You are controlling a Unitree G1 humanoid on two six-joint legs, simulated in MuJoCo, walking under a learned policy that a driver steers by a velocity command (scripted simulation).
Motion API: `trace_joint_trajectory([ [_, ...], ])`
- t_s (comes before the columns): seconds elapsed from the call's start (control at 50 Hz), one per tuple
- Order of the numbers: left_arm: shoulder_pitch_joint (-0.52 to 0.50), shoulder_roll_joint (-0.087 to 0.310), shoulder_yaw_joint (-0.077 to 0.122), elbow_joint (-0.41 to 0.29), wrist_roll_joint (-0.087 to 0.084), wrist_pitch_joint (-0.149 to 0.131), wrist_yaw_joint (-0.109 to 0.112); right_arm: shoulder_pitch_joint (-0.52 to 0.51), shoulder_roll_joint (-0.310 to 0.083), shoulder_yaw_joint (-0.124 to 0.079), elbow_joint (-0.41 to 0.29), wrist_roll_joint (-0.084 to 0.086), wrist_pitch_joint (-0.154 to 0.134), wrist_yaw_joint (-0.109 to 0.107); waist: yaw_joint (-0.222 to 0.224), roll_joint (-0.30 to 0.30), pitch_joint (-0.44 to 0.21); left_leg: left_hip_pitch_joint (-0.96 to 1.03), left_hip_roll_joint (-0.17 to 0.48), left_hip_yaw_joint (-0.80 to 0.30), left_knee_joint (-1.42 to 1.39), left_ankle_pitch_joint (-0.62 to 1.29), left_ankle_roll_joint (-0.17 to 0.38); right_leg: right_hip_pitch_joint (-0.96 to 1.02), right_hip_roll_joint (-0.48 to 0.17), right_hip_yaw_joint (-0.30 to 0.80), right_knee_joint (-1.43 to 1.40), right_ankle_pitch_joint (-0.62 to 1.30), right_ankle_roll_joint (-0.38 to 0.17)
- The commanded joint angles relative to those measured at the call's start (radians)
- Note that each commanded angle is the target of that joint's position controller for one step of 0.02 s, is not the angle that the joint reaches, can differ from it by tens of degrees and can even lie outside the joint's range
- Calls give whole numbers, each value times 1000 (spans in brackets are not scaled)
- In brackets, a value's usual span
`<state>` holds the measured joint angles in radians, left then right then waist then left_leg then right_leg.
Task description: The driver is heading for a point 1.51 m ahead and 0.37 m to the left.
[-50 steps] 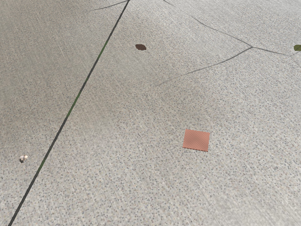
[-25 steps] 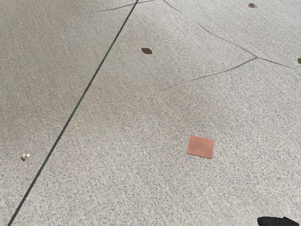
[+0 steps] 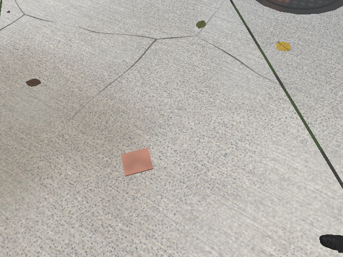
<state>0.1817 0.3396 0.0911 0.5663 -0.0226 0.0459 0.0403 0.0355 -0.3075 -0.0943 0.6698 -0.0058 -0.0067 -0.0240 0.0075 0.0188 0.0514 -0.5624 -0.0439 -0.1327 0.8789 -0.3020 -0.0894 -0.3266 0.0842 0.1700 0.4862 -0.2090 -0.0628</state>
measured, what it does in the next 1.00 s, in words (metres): walks ahead, turning left: left foot, then left foot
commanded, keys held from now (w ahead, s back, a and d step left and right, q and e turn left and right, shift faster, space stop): e+shift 0.04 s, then shift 0.10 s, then q+shift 0.26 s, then w+q+shift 0.60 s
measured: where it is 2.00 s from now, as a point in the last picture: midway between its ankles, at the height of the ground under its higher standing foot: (71, 107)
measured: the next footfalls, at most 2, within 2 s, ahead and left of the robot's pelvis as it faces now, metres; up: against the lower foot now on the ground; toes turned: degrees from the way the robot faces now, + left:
left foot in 0.18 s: +0.12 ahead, +0.13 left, +0.00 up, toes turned -15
left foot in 0.84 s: +0.33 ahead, +0.28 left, +0.00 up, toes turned +24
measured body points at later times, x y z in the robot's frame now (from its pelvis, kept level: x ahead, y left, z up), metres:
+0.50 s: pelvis +0.05 +0.03 -0.01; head +0.07 +0.03 +0.44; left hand +0.20 +0.31 -0.10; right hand +0.21 -0.25 -0.10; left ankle +0.07 +0.15 -0.72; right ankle +0.01 -0.09 -0.74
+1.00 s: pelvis +0.29 +0.21 -0.02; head +0.32 +0.23 +0.42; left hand +0.28 +0.50 -0.13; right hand +0.53 +0.00 -0.13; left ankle +0.29 +0.26 -0.74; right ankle +0.27 +0.00 -0.63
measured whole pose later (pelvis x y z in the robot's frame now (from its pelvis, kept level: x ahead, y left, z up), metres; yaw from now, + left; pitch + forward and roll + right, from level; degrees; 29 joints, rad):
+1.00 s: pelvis +0.29 +0.21 -0.02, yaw +27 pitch +2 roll +0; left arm 0.26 0.28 0.02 0.69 0.06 -0.07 -0.02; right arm 0.28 -0.33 -0.06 0.70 -0.02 0.01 0.03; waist 0.02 -0.02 0.04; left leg -0.37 -0.14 0.02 0.65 -0.30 0.13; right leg -0.44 -0.14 0.06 1.32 -0.31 0.02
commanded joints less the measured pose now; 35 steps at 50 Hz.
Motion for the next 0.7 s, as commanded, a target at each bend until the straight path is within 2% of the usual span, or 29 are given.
trace_joint_trajectory([
  [0.02, -36, 179, 54, -85, 2, -6, 3, -32, -69, -15, -64, 5, -20, 5, 2, -168, -144, -2, -33, -3, -100, 7, 1, 145, -206, 311, -92, 144, -140],
  [0.06, -49, 176, 51, -90, 5, -2, -2, -16, -80, -18, -57, 8, -28, 10, 5, -190, -161, 32, -31, -7, -151, -1, 10, 161, -206, 338, -61, 187, -134],
  [0.12, -62, 153, 36, -96, 8, 1, -11, 14, -92, -19, -47, 6, -40, 23, 15, -214, -193, 135, -14, 14, -247, -6, 33, 175, -203, 359, 3, 335, -128],
  [0.14, -73, 145, 30, -96, 4, 2, -13, 34, -93, -20, -43, 6, -44, 28, 3, -210, -193, 194, -8, 27, -324, 38, 46, 162, -190, 363, 21, 341, -119],
  [0.16, -87, 126, 19, -96, 3, 2, -13, 69, -91, -18, -31, 3, -48, 33, -20, -195, -192, 280, 13, 43, -437, 163, 64, 142, -175, 337, 43, 298, -94],
  [0.18, -41, 75, 0, -84, 17, -2, -12, 60, -100, -13, -39, -12, -50, 34, 0, -130, -202, 378, 96, -41, -499, 299, 98, 100, -134, 296, 82, 145, -48],
  [0.2, 42, 10, -24, -70, 47, -9, -13, 13, -132, -7, -65, -32, -47, 31, 67, 94, -201, 431, 257, -235, -545, 486, 172, 40, -12, 161, 226, -196, 13],
  [0.22, 37, 29, -17, -74, 46, -15, -9, -9, -62, 22, -44, -59, -49, 34, 104, 244, -132, 314, 339, -409, -586, 448, 332, 10, 13, 94, 237, -382, 81],
  [0.24, 37, 71, -9, -49, 54, -20, -6, -43, -10, 41, -60, -40, -53, 42, 88, 189, -106, 299, 314, -407, -594, 341, 343, 29, -54, 69, 236, -344, 115],
  [0.26, -3, 69, -7, -41, 57, -27, -10, -32, -23, 37, -52, -18, -45, 43, 71, 161, -108, 321, 247, -340, -572, 286, 295, 49, -61, 35, 132, -246, 120],
  [0.28, -19, 53, -7, -24, 59, -32, -14, -20, -71, 23, -50, 4, -34, 40, 60, 139, -110, 324, 183, -278, -547, 228, 246, 100, -54, 13, 31, -150, 117],
  [0.3, -40, 59, -3, -26, 56, -35, -18, -1, -122, 7, -53, 20, -27, 34, 41, 130, -101, 308, 159, -270, -535, 200, 220, 137, -48, -3, -5, -73, 111],
  [0.32, -64, 67, 0, -30, 45, -37, -20, 34, -172, -8, -57, 23, -21, 29, 25, 120, -96, 291, 145, -277, -529, 204, 209, 150, -34, -29, 18, -62, 98],
  [0.34, -61, 70, 3, -28, 40, -40, -19, 50, -190, -16, -65, 25, -16, 24, 19, 105, -96, 280, 144, -291, -527, 184, 210, 143, -26, -55, 44, -82, 85],
  [0.36, -40, 59, 4, -24, 38, -43, -18, 42, -189, -18, -77, 27, -12, 21, 29, 115, -100, 282, 144, -303, -513, 175, 217, 132, -25, -73, 51, -100, 75],
  [0.4, -12, 51, 9, -11, 34, -51, -14, 34, -161, -19, -100, 34, -6, 16, 32, 124, -113, 271, 135, -317, -471, 232, 228, 132, -37, -78, 45, -84, 56],
  [0.42, 25, 45, 11, 1, 36, -56, -15, 54, -136, -14, -102, 41, 0, 12, 39, 85, -161, 231, 103, -294, -451, 47, 222, 189, -52, -71, 14, -179, 33],
  [0.44, 60, 52, 16, 9, 35, -63, -19, 54, -111, -8, -115, 48, 4, 13, 54, -13, -148, 93, 44, -227, -382, -227, 195, 271, -117, 3, -59, -315, -14],
  [0.46, 145, 89, 28, 29, 33, -71, -20, 25, -96, -3, -141, 57, 1, 14, 93, -136, -104, -145, -27, -92, -230, -349, 146, 395, -247, 178, -172, -507, -95],
  [0.48, 175, 150, 46, 46, 29, -87, -22, -23, -66, 7, -175, 65, -11, 22, 110, -272, -35, -338, -26, 7, 14, -263, 127, 441, -448, 433, -315, -595, -180],
  [0.5, 142, 122, 37, 40, 32, -104, -14, -23, -96, -1, -177, 50, -22, 28, 80, -182, 1, -402, 71, 1, 156, -196, 119, 418, -497, 445, -304, -542, -193],
  [0.52, 111, 95, 30, 34, 22, -114, -4, 20, -103, -4, -157, 43, -24, 34, 55, -119, 3, -412, 97, 0, 216, -130, 109, 419, -470, 367, -301, -488, -169],
  [0.56, 102, 73, 18, 40, 16, -124, -1, 55, -79, 5, -144, 39, -22, 46, 50, -91, 5, -439, 136, 20, 317, -37, 85, 425, -420, 218, -314, -357, -120],
  [0.62, 125, 84, 15, 60, 28, -135, -9, 22, -67, 18, -166, 39, -20, 59, 67, -98, 31, -409, 164, 68, 332, 75, 54, 358, -372, 13, -351, -195, -90],
  [0.64, 193, 109, 12, 97, 87, -139, -25, -62, -96, 14, -190, -71, 22, 105, 78, -63, 60, -355, 144, 99, 297, 72, 63, 282, -374, -52, -399, -225, -70],
  [0.66, 181, 117, 16, 104, 84, -144, -31, -60, -96, 11, -193, -62, 37, 127, 69, -101, 77, -322, 150, 106, 245, 104, 68, 264, -363, -108, -408, -201, -54],
  [0.7, 167, 127, 18, 113, 73, -148, -32, -63, -91, 18, -189, -35, 42, 151, 62, -142, 82, -248, 161, 146, 139, 139, 89, 251, -353, -215, -417, -160, -27],
])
